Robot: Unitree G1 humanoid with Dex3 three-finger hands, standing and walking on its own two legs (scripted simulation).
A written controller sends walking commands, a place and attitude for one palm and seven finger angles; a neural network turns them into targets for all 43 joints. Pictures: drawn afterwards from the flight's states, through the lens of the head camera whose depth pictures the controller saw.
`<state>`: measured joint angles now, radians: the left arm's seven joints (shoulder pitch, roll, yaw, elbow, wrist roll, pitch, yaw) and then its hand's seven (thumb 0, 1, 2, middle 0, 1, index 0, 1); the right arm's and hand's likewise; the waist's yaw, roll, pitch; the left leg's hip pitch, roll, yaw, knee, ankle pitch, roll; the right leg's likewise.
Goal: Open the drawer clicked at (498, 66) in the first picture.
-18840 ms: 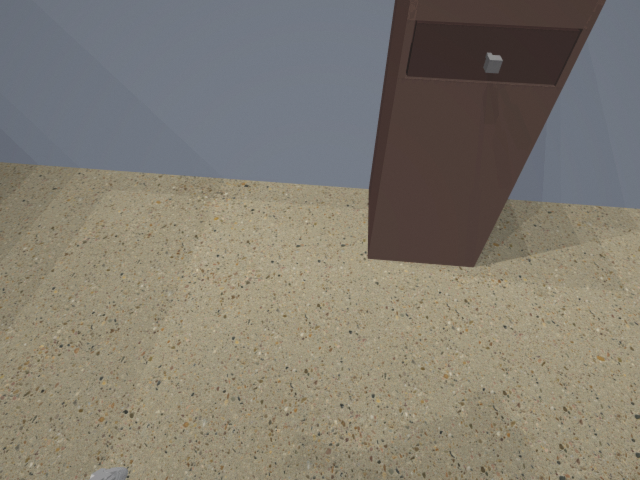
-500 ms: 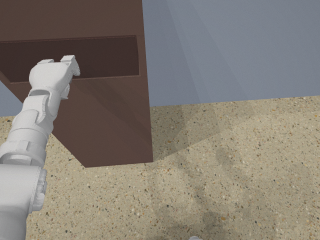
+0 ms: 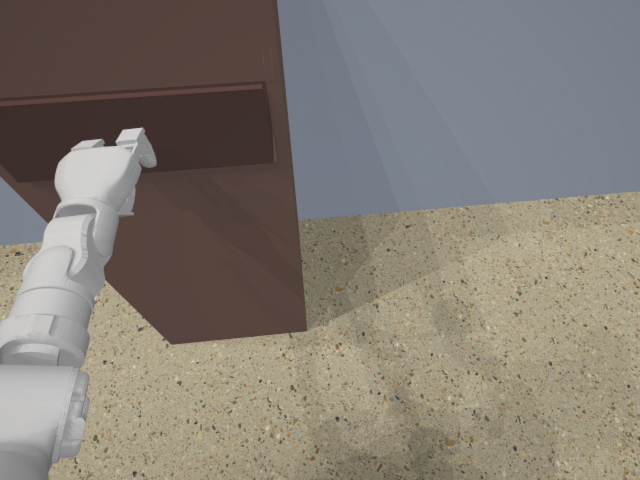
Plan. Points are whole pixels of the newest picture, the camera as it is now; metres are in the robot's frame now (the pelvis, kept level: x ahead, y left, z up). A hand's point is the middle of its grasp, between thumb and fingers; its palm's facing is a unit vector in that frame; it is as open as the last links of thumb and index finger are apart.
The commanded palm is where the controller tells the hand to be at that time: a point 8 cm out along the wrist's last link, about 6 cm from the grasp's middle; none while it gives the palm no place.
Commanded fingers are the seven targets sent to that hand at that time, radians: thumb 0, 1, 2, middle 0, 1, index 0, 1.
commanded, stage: pull the drawer open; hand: left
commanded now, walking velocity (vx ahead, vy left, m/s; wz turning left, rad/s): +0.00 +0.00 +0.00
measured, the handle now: (125, 158) +0.52 +0.25 +0.09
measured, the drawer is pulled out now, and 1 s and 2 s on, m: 0.01 0.04 0.04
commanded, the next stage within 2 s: none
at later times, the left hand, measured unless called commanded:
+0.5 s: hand (116, 215) +0.44 +0.25 +0.07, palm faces -0.03 -0.01 -1.00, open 6.7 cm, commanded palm +0.41 +0.26 +0.13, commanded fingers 0.00 0.90 0.90 -0.40 -1.35 -0.40 -1.35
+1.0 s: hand (101, 282) +0.34 +0.24 +0.07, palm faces +0.03 -0.03 -1.00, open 5.0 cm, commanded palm +0.30 +0.25 +0.13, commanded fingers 0.00 0.90 0.90 -0.40 -1.35 -0.40 -1.35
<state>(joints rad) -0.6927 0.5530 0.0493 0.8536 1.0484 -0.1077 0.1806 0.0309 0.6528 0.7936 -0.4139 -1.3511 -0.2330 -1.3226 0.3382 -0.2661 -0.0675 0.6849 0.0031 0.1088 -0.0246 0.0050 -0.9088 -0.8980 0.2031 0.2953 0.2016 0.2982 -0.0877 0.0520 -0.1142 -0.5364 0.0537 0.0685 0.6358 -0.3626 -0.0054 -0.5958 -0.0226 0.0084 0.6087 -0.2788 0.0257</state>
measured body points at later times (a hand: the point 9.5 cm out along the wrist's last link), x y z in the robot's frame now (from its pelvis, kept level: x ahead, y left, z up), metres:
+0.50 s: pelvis -0.01 -0.01 +0.00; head +0.06 -0.02 +0.45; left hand +0.43 +0.25 +0.13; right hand +0.10 -0.27 -0.13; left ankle -0.04 +0.12 -0.72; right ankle +0.00 -0.14 -0.72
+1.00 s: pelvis -0.01 +0.00 +0.01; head +0.02 -0.03 +0.46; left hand +0.34 +0.24 +0.12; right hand +0.12 -0.27 -0.12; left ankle -0.04 +0.12 -0.72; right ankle +0.00 -0.14 -0.72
